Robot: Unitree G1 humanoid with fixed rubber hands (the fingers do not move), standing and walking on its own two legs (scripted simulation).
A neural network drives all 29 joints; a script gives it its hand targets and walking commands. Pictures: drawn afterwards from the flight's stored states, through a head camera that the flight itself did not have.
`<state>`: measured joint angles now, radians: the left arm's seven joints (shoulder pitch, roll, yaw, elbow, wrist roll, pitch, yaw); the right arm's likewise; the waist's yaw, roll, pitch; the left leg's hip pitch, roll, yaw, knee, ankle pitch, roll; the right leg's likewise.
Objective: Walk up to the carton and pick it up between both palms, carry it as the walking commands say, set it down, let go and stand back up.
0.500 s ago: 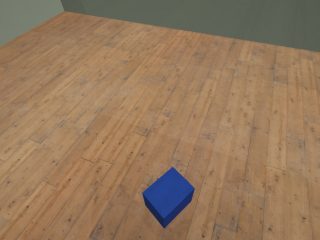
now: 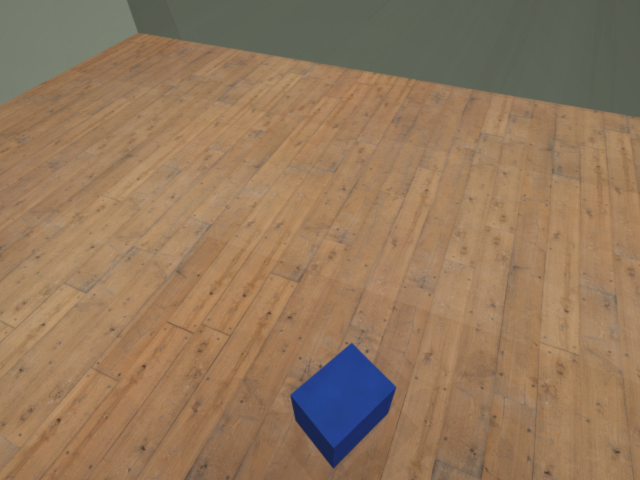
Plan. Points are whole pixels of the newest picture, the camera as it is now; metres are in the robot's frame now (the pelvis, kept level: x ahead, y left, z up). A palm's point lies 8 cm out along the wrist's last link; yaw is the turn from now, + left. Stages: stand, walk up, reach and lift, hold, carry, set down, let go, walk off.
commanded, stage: walk up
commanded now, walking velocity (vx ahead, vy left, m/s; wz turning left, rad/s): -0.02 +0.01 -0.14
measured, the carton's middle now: (342, 404) +0.46 -0.04 -0.67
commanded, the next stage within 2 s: none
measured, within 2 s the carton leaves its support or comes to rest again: neither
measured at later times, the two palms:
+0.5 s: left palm out of the picture -0.03 +0.21 -0.15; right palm out of the picture -0.08 -0.18 -0.15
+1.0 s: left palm out of the picture +0.04 +0.25 -0.14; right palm out of the picture -0.09 -0.18 -0.15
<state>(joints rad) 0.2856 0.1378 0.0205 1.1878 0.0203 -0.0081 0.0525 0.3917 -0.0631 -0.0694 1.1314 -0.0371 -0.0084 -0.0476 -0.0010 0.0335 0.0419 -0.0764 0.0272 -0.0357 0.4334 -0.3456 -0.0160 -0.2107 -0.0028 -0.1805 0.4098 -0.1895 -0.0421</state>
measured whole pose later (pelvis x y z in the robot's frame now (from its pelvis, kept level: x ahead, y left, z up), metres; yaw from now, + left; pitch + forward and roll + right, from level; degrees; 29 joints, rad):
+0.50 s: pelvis +0.00 +0.00 +0.00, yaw -2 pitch +0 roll -1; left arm 0.30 0.12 0.01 1.16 0.02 -0.02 0.05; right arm 0.39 -0.04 -0.08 1.14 -0.03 -0.01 -0.05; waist 0.00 0.03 0.05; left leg -0.09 0.04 -0.01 0.44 -0.35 -0.02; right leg -0.24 0.01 -0.16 0.41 -0.18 -0.05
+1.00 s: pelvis -0.02 +0.02 -0.01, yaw -10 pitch +1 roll +0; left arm 0.24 0.18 0.00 1.04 0.00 0.04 0.03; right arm 0.37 -0.12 -0.06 1.06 -0.04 0.00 -0.07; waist 0.01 0.02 0.05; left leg -0.15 0.04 0.14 0.50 -0.38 0.02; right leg -0.44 -0.01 -0.07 0.78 -0.38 0.00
